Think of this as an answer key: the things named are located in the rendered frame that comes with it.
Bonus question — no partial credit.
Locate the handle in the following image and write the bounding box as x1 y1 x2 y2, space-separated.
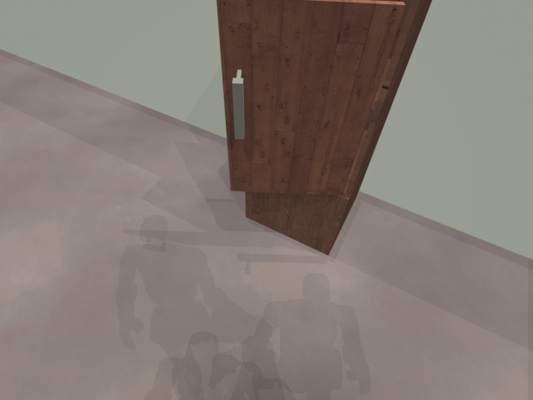
232 69 245 139

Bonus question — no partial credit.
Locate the cupboard door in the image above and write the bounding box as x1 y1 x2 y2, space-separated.
217 0 406 195

